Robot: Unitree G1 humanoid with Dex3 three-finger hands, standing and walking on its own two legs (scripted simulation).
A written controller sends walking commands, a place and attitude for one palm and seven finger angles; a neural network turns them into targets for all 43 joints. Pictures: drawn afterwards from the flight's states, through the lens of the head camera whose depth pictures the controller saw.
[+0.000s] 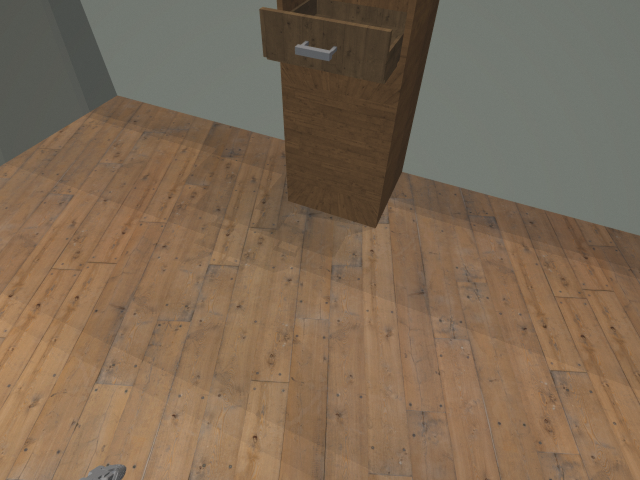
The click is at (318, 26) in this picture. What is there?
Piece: drawer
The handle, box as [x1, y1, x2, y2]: [295, 41, 336, 60]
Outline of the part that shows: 295,46 296,54 325,60 329,60 331,58 331,55 336,50 335,46 329,50 310,47 307,45 308,41 305,41 300,45 298,44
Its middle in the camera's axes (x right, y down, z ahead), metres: -0.01 -0.53 +1.08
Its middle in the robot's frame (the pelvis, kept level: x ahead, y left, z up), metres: +1.17 +0.08 +0.03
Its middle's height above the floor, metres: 0.81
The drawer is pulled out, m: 0.15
